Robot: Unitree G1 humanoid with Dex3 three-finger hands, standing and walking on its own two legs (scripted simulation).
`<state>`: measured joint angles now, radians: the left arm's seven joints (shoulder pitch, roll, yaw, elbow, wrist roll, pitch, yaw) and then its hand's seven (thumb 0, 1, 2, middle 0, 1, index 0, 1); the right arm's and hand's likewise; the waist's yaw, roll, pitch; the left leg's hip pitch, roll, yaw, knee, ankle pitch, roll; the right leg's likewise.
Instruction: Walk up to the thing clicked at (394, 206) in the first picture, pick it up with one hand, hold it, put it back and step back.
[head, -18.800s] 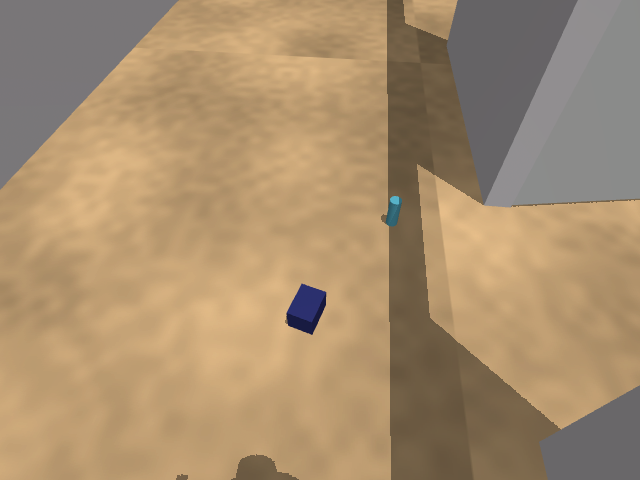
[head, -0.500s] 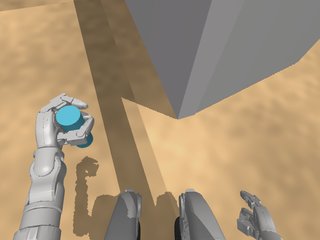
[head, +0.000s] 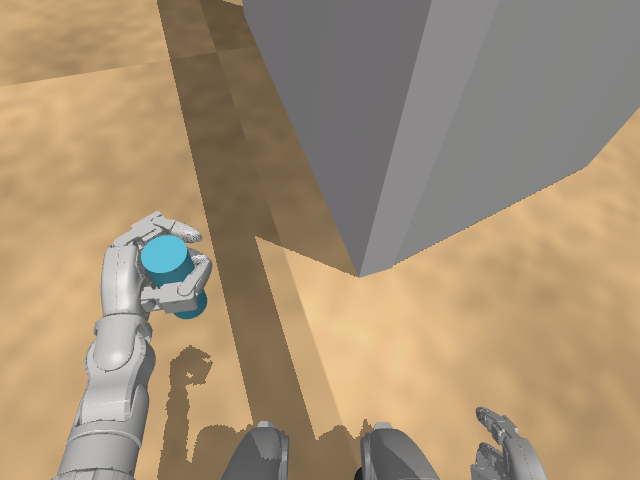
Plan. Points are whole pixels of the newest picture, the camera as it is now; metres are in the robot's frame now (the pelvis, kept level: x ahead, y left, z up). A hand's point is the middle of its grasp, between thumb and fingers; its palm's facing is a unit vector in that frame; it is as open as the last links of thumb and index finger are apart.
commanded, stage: lift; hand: left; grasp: from the side
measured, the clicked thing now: (178, 281) +0.35 +0.19 +0.01
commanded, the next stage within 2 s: hold in 0.50 s
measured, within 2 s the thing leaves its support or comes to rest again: neither
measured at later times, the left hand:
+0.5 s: hand (184, 255) +0.35 +0.17 +0.08, palm faces +0.14 -0.99 -0.02, open 6.5 cm
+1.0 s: hand (184, 248) +0.35 +0.16 +0.09, palm faces +0.14 -0.99 -0.02, open 6.5 cm
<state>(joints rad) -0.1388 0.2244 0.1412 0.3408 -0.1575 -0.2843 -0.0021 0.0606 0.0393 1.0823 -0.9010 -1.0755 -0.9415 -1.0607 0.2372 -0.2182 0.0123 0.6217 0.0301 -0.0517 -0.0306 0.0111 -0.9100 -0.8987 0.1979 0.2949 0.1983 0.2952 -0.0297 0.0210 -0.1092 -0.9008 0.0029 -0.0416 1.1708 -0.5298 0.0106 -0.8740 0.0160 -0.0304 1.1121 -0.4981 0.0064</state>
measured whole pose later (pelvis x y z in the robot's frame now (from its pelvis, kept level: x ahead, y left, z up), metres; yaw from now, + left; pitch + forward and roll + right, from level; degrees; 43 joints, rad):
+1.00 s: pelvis +0.01 -0.01 +0.04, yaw +0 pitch +8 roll -1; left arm -0.12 0.18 0.14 0.39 -0.16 -0.32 -0.01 0.06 0.04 1.08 -0.90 -1.08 -0.94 -1.07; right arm 0.23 -0.22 0.00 0.65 0.01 -0.05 -0.02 0.01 -0.92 -0.90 0.20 0.30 0.20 0.30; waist -0.02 0.02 -0.06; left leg -0.61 0.00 -0.03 0.91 -0.44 0.00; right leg -0.59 0.02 -0.02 0.88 -0.42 0.00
